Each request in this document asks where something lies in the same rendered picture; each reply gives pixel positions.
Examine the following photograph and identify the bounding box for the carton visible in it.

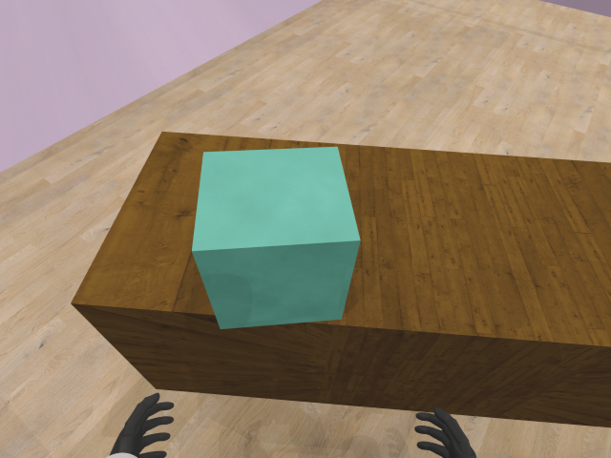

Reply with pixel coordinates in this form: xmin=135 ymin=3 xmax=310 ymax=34
xmin=192 ymin=147 xmax=361 ymax=329

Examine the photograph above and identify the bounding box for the robot left hand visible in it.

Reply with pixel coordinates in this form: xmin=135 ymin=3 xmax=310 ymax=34
xmin=110 ymin=393 xmax=174 ymax=458

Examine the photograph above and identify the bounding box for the pedestal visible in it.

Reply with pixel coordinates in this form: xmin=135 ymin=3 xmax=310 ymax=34
xmin=71 ymin=132 xmax=611 ymax=427

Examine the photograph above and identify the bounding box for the robot right hand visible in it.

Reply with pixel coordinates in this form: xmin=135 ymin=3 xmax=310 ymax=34
xmin=414 ymin=407 xmax=476 ymax=458

